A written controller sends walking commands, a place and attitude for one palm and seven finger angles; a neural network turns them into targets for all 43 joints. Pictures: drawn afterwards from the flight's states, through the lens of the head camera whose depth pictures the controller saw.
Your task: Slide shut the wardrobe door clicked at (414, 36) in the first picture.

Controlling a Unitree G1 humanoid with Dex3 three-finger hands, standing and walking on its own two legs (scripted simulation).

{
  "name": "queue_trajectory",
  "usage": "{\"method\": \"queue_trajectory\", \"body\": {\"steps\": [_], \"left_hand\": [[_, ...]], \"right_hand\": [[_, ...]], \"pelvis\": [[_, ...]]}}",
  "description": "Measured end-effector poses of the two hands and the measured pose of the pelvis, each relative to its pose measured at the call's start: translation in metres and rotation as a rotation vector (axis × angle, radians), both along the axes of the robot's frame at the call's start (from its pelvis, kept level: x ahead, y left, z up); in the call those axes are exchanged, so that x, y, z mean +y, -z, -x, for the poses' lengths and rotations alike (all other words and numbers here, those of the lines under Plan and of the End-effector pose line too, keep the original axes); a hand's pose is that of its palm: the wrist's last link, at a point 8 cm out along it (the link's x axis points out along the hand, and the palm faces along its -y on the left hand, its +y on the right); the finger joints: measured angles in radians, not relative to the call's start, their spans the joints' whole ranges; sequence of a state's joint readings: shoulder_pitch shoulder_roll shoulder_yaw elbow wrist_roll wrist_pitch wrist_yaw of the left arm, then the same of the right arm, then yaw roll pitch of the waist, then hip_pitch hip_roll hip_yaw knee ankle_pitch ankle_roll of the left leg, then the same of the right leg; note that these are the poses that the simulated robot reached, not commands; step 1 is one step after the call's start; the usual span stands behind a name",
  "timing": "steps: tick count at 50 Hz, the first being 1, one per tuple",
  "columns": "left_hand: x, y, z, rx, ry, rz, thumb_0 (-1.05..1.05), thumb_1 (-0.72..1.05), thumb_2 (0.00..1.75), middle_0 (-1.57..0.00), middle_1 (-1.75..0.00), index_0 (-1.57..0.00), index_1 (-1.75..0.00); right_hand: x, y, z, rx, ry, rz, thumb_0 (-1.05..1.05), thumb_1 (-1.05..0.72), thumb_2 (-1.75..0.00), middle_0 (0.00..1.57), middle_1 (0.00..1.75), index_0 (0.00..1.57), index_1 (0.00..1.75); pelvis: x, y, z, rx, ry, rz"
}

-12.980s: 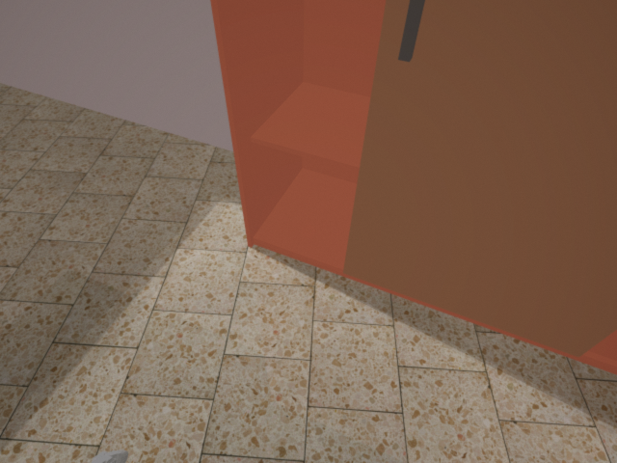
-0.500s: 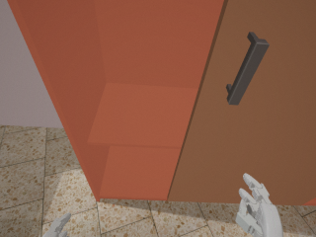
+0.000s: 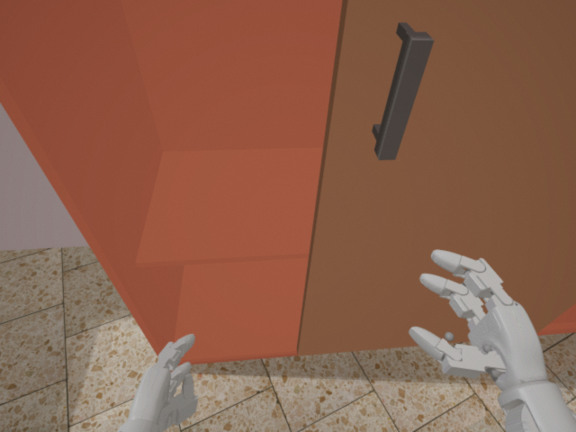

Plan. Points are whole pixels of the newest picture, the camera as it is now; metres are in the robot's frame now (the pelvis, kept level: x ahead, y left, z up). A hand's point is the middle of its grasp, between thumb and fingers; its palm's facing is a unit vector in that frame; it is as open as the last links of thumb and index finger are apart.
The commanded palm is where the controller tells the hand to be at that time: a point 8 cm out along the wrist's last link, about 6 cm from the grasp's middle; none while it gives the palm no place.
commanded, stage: raise the hand with hooked fingers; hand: right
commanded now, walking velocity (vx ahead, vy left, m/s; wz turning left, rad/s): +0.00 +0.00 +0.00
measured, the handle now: (394, 94) +0.47 -0.12 +0.26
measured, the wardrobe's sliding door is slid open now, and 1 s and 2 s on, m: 0.41 0.41 0.41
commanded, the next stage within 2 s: move the hooked fingers beside the handle in 1.38 s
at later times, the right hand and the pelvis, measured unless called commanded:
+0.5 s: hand (544, 262) +0.25 -0.24 +0.20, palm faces +0.00 +0.99 -0.14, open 13.3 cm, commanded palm +0.22 -0.28 +0.21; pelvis +0.00 +0.00 +0.03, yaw +1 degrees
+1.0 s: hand out of the picture +0.29 -0.28 +0.29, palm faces +0.01 +0.98 -0.18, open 14.0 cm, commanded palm +0.25 -0.31 +0.28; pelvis +0.01 +0.01 +0.03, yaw +1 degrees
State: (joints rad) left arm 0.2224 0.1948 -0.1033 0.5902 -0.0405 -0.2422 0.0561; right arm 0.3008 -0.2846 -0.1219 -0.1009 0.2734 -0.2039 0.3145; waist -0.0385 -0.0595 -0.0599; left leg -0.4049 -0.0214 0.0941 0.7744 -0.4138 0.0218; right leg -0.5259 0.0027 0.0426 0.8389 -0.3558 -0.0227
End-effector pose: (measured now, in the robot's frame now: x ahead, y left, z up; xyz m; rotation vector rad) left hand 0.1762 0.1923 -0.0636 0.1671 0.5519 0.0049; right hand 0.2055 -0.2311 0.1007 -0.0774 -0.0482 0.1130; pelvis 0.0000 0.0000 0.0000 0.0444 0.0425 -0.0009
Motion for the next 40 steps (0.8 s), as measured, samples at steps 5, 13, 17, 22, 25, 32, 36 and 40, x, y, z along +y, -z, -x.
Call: {"method": "queue_trajectory", "body": {"steps": [5,13,17,22,25,32,36,40], "left_hand": [[0.013,-0.001,0.029,0.029,-0.084,0.001,0.01,0.90,0.89,-0.21,-0.30,-0.20,-0.30],[0.047,-0.016,0.037,0.003,-0.135,-0.076,0.01,0.90,0.90,-0.21,-0.30,-0.20,-0.30],[0.053,-0.028,0.025,-0.044,-0.135,-0.098,0.01,0.90,0.90,-0.20,-0.30,-0.20,-0.30],[0.047,-0.041,0.004,-0.108,-0.102,-0.087,0.01,0.90,0.90,-0.20,-0.30,-0.20,-0.30],[0.038,-0.045,-0.008,-0.135,-0.072,-0.066,0.01,0.90,0.90,-0.20,-0.30,-0.20,-0.30],[0.019,-0.048,-0.022,-0.142,-0.011,-0.014,0.01,0.90,0.90,-0.20,-0.30,-0.20,-0.30],[0.016,-0.045,-0.022,-0.122,0.006,0.000,0.01,0.90,0.90,-0.21,-0.30,-0.20,-0.30],[0.020,-0.040,-0.019,-0.095,0.007,0.002,0.01,0.90,0.90,-0.21,-0.30,-0.20,-0.30]], "right_hand": [[-0.013,-0.019,-0.018,0.024,0.020,0.005,0.00,-0.14,-0.58,0.26,0.79,0.25,0.79],[-0.032,-0.053,-0.021,-0.052,0.055,0.022,0.00,0.04,-0.50,0.27,0.91,0.27,0.91],[-0.041,-0.067,-0.021,-0.061,0.062,0.039,0.00,0.14,-0.46,0.28,0.97,0.27,0.97],[-0.054,-0.093,-0.022,-0.113,0.089,0.051,0.00,0.26,-0.41,0.29,1.04,0.28,1.04],[-0.061,-0.108,-0.025,-0.133,0.099,0.056,-0.01,0.33,-0.38,0.29,1.09,0.29,1.09],[-0.075,-0.134,-0.032,-0.122,0.104,0.068,-0.01,0.45,-0.32,0.30,1.16,0.30,1.17],[-0.081,-0.150,-0.036,-0.127,0.106,0.079,-0.01,0.48,-0.31,0.30,1.18,0.30,1.19],[-0.086,-0.168,-0.042,-0.141,0.106,0.091,-0.01,0.49,-0.31,0.30,1.19,0.30,1.20]], "pelvis": [[-0.003,-0.010,-0.004,-0.013,-0.023,0.012],[-0.006,-0.019,-0.007,-0.042,-0.028,0.017],[-0.006,-0.022,-0.007,-0.063,-0.024,0.019],[-0.004,-0.026,-0.006,-0.089,-0.017,0.021],[-0.003,-0.028,-0.005,-0.100,-0.012,0.022],[0.003,-0.031,-0.002,-0.109,-0.005,0.025],[0.005,-0.032,-0.002,-0.111,-0.002,0.025],[0.007,-0.032,-0.003,-0.111,-0.001,0.025]]}}
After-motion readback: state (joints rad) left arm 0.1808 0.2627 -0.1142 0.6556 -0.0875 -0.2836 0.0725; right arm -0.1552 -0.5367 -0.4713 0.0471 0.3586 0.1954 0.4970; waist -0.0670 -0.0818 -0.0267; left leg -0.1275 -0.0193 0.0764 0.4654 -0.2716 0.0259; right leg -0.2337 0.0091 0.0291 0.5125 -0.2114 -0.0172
